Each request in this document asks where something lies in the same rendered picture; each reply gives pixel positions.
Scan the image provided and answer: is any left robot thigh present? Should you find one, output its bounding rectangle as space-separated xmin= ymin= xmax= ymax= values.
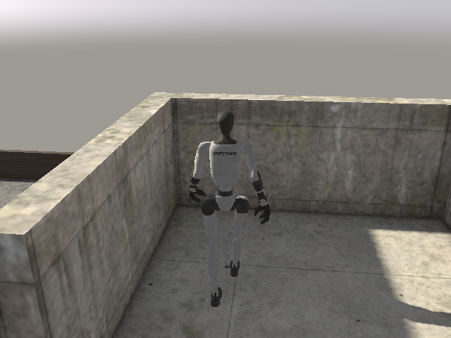
xmin=202 ymin=198 xmax=220 ymax=258

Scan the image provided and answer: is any right robot forearm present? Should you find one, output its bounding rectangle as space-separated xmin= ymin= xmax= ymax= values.
xmin=252 ymin=171 xmax=268 ymax=206

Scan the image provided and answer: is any robot thigh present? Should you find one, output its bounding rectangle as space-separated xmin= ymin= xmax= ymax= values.
xmin=232 ymin=196 xmax=249 ymax=237
xmin=202 ymin=198 xmax=220 ymax=258

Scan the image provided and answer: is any left robot forearm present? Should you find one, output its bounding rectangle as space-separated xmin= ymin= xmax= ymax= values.
xmin=190 ymin=169 xmax=200 ymax=192

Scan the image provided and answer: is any right robot hand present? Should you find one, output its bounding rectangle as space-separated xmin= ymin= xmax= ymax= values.
xmin=254 ymin=204 xmax=271 ymax=224

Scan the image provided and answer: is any right robot upper arm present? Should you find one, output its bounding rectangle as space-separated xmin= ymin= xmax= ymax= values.
xmin=240 ymin=142 xmax=259 ymax=182

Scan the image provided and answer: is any left robot upper arm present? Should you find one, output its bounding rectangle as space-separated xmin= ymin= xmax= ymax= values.
xmin=192 ymin=142 xmax=211 ymax=179

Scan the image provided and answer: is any left robot hand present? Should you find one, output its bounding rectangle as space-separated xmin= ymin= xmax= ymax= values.
xmin=189 ymin=189 xmax=206 ymax=202

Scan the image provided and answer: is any right robot thigh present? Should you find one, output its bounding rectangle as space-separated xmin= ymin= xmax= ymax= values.
xmin=232 ymin=196 xmax=249 ymax=237

